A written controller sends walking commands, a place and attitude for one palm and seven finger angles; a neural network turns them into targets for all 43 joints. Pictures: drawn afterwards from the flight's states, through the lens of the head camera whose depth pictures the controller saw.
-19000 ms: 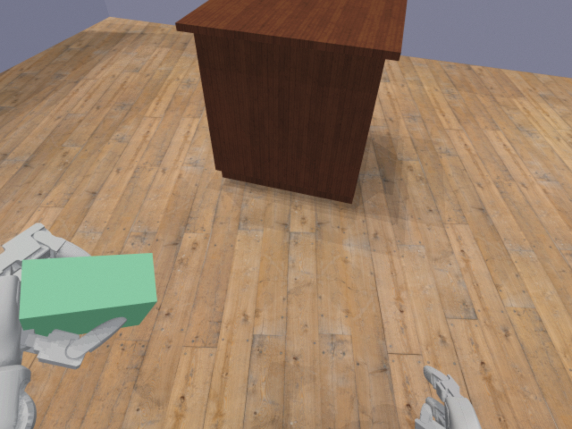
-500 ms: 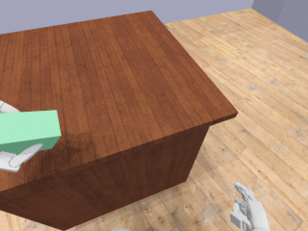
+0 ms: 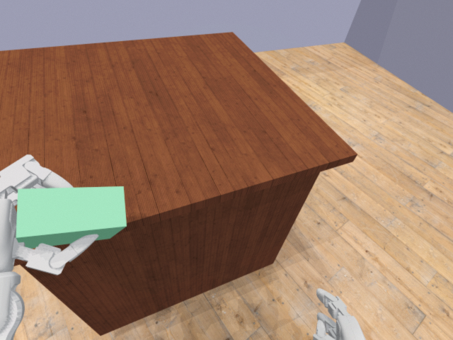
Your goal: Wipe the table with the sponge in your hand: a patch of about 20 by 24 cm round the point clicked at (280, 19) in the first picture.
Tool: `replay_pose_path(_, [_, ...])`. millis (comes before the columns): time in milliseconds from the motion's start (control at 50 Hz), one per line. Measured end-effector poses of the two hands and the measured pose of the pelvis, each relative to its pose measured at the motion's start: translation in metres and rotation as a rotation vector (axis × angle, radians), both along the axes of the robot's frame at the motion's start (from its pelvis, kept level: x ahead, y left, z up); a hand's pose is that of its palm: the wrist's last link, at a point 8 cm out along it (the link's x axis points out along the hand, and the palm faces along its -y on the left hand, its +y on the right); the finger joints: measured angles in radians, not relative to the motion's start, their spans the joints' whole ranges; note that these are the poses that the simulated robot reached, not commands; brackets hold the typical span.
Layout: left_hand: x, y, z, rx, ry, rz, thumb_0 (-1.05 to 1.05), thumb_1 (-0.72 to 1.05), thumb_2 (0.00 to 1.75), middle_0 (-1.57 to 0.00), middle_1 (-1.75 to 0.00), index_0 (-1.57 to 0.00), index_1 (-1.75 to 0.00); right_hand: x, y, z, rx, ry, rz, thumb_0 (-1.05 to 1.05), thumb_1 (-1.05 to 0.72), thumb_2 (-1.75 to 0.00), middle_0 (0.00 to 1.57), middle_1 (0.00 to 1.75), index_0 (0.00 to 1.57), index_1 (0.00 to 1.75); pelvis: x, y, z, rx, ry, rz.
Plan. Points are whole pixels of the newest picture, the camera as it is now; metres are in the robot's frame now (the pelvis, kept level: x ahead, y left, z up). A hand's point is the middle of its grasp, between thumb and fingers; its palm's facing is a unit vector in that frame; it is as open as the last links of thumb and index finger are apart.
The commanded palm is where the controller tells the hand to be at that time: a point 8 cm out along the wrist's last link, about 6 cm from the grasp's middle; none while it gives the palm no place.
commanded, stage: come to a stop and stand still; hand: left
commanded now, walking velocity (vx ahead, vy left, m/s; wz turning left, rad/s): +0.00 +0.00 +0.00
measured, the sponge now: (86, 217) +0.23 +0.22 +0.15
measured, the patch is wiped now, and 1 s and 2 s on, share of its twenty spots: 0.00 0.00 0.00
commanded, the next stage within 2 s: look again from close up in 0.98 s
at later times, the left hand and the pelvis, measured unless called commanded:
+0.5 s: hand out of the picture +0.14 +0.32 +0.17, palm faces +0.39 -0.85 -0.36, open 9.4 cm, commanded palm +0.09 +0.35 +0.18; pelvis -0.06 +0.07 -0.02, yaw +1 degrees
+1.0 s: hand out of the picture +0.11 +0.40 +0.15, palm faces +0.45 -0.82 -0.36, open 9.4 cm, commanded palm +0.06 +0.41 +0.18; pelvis -0.10 +0.13 -0.02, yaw +1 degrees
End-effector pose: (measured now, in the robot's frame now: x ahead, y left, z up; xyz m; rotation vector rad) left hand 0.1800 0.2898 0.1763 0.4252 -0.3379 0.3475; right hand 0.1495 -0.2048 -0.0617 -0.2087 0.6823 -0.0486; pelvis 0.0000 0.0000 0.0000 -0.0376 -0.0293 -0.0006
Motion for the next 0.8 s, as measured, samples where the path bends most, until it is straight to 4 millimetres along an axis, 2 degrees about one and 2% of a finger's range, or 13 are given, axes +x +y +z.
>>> replay_pose_path(80, [-0.014, 0.005, -0.006, 0.033, 0.086, -0.025, -0.01, -0.43, 1.04, -0.8, -1.37, -0.81, -1.37, -0.005, 0.008, -0.004, -0.003, 0.013, 0.01, 0.01, -0.9, -0.9, 0.2, 0.3, 0.2, 0.3, -0.015, 0.009, 0.001, -0.016, -0.003, 0.005])
replay_pose_path(180, [-0.032, 0.026, -0.009, 0.018, 0.065, 0.0, -0.01, -0.43, 1.04, -0.8, -1.37, -0.81, -1.37, -0.011, 0.01, -0.006, -0.046, 0.01, -0.007, 0.01, -0.9, -0.9, 0.2, 0.3, 0.2, 0.3, -0.024, 0.023, -0.006, -0.042, -0.023, -0.001])
replay_pose_path(240, [-0.035, 0.039, -0.015, -0.024, 0.029, 0.016, -0.01, -0.43, 1.04, -0.8, -1.37, -0.81, -1.37, -0.014, 0.011, -0.005, -0.077, -0.011, -0.028, 0.01, -0.9, -0.9, 0.2, 0.3, 0.2, 0.3, -0.027, 0.034, -0.012, -0.043, -0.051, -0.008])
replay_pose_path(300, [-0.033, 0.048, -0.017, -0.069, 0.02, 0.032, -0.01, -0.43, 1.04, -0.8, -1.37, -0.81, -1.37, -0.019, 0.019, 0.001, -0.08, -0.021, -0.031, 0.02, -0.9, -0.9, 0.2, 0.3, 0.2, 0.3, -0.035, 0.042, -0.008, -0.027, -0.062, -0.004])
replay_pose_path(360, [-0.039, 0.054, -0.008, -0.075, 0.037, 0.035, -0.01, -0.43, 1.04, -0.8, -1.37, -0.81, -1.37, -0.024, 0.031, 0.007, -0.059, -0.039, -0.016, 0.02, -0.9, -0.9, 0.2, 0.3, 0.2, 0.3, -0.043, 0.051, -0.001, -0.021, -0.056, 0.016])
replay_pose_path(440, [-0.067, 0.057, 0.003, 0.032, -0.008, -0.013, -0.01, -0.43, 1.04, -0.8, -1.37, -0.81, -1.37, -0.029, 0.044, -0.002, -0.035, -0.048, -0.001, 0.01, -0.9, -0.9, 0.2, 0.3, 0.2, 0.3, -0.059, 0.064, -0.013, -0.003, -0.054, 0.034])
replay_pose_path(500, [-0.082, 0.069, 0.002, 0.043, -0.051, -0.028, -0.01, -0.43, 1.04, -0.8, -1.37, -0.81, -1.37, -0.039, 0.056, -0.006, -0.048, 0.006, -0.014, 0.01, -0.9, -0.9, 0.2, 0.3, 0.2, 0.3, -0.062, 0.072, -0.015, 0.007, -0.045, 0.012])
replay_pose_path(600, [-0.083, 0.105, -0.006, 0.002, -0.114, 0.028, -0.01, -0.43, 1.04, -0.8, -1.37, -0.81, -1.37, -0.053, 0.08, -0.016, -0.087, -0.004, -0.017, 0.01, -0.9, -0.9, 0.2, 0.3, 0.2, 0.3, -0.07, 0.1, -0.025, 0.03, -0.053, 0.023])
replay_pose_path(660, [-0.079, 0.12, -0.006, 0.011, -0.068, 0.052, -0.01, -0.43, 1.04, -0.8, -1.37, -0.81, -1.37, -0.065, 0.101, -0.019, -0.035, -0.011, -0.031, 0.01, -0.9, -0.9, 0.2, 0.3, 0.2, 0.3, -0.081, 0.111, -0.02, 0.051, -0.074, 0.002])
replay_pose_path(740, [-0.086, 0.118, 0.007, 0.077, -0.014, 0.019, -0.01, -0.43, 1.04, -0.8, -1.37, -0.81, -1.37, -0.082, 0.125, -0.022, 0.048, -0.002, -0.007, 0.01, -0.9, -0.9, 0.2, 0.3, 0.2, 0.3, -0.09, 0.119, -0.013, 0.043, -0.057, 0.016])
replay_pose_path(800, [-0.098, 0.113, 0.016, 0.123, 0.009, -0.024, -0.01, -0.43, 1.04, -0.8, -1.37, -0.81, -1.37, -0.093, 0.132, -0.026, 0.071, 0.025, -0.001, 0.01, -0.9, -0.9, 0.2, 0.3, 0.2, 0.3, -0.093, 0.123, -0.009, 0.02, -0.052, 0.024])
